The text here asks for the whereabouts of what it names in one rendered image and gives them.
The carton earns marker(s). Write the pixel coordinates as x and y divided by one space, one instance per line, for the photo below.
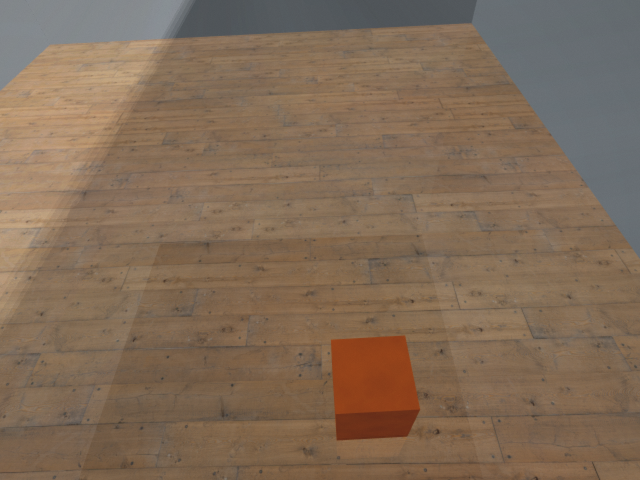
374 390

